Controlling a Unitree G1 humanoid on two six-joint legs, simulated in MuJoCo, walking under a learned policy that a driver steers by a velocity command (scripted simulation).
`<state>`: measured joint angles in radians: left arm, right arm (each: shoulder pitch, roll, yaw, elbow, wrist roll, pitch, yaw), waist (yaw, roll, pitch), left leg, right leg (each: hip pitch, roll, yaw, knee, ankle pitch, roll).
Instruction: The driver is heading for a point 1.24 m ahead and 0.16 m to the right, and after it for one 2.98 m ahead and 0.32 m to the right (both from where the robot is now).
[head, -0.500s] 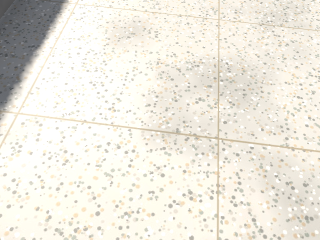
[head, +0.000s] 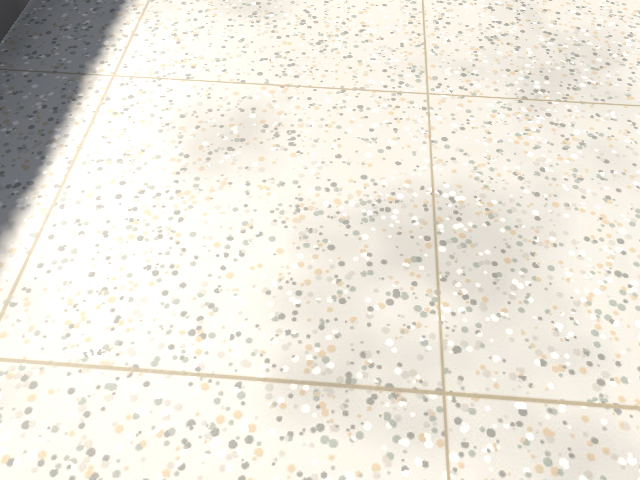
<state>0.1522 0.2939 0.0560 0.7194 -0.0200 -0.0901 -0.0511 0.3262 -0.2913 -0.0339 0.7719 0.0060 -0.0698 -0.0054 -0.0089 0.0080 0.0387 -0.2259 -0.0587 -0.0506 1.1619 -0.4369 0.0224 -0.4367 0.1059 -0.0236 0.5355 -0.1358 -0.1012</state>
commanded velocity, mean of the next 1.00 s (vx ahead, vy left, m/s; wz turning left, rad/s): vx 0.50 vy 0.00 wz -0.32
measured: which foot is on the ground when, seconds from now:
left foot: up 0.00-0.36, down 0.38-0.88, up 0.90-1.00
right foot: down 0.00-0.36, up 0.38-0.86, down 0.88-1.00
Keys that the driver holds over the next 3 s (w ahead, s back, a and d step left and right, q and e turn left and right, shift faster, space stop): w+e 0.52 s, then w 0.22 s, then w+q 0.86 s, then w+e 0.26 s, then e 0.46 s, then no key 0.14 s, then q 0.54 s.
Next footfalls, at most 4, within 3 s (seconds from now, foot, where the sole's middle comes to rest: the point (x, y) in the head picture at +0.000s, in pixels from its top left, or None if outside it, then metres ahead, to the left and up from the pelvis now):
0.38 left None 0.41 0.12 -0.76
0.88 right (433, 420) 0.58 -0.22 -0.76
1.40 left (340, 286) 0.91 -0.03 -0.76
1.92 right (410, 193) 1.22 -0.23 -0.76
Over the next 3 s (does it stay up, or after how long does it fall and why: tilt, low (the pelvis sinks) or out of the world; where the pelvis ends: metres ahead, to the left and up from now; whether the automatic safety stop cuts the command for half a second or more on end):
stays up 1.23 -0.14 0.02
